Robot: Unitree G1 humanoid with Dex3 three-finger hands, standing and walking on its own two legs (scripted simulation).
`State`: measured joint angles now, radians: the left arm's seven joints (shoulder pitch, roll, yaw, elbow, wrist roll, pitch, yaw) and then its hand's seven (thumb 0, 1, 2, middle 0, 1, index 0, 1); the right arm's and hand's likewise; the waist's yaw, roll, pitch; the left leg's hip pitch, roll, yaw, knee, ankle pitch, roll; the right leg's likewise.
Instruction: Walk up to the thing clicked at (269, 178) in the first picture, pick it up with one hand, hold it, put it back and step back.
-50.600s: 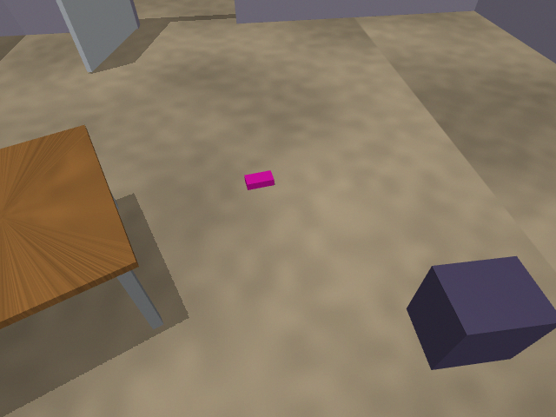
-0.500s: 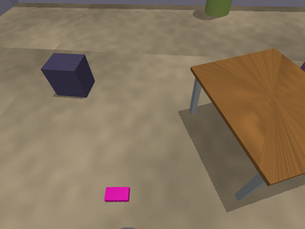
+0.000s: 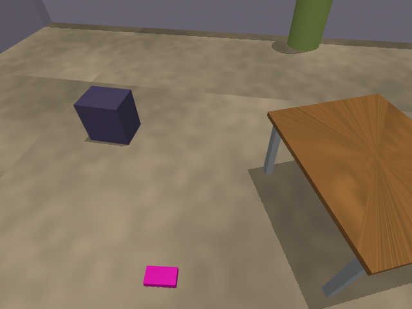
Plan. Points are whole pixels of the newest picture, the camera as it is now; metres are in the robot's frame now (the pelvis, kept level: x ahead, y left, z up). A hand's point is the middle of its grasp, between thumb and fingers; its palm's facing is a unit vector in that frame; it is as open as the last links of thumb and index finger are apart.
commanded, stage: walk up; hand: left
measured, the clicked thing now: (161, 276) +0.42 +0.25 -0.76
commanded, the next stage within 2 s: stand in 0.76 s
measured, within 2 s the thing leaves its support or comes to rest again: neither
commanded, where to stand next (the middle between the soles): +0.03 +0.02 m, yaw -1 degrees
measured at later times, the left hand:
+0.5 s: hand out of the picture +0.08 +0.27 -0.15, palm faces +0.00 -0.93 -0.36, open 7.4 cm
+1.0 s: hand out of the picture +0.09 +0.26 -0.15, palm faces -0.02 -0.94 -0.35, open 7.4 cm
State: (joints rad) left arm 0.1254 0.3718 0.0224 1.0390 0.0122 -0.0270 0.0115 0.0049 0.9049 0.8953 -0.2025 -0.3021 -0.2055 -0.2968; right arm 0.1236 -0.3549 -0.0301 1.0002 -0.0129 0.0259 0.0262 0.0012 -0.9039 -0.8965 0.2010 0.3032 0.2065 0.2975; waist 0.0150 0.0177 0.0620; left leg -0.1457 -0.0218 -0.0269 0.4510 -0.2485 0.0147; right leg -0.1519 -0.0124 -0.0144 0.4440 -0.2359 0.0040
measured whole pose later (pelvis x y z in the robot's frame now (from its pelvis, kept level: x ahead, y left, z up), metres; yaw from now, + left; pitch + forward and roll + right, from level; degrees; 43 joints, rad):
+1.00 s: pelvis +0.01 +0.01 +0.01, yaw +0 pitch -3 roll +0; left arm 0.10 0.35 0.00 1.12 0.01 -0.02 0.00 0.00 0.91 0.90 -0.20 -0.30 -0.20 -0.30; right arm 0.10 -0.34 -0.01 1.10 -0.01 -0.01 0.01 0.00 -0.90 -0.90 0.20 0.30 0.21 0.30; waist 0.00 0.00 0.05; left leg -0.08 -0.03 -0.02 0.30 -0.18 0.02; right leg -0.09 -0.03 -0.01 0.31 -0.17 0.02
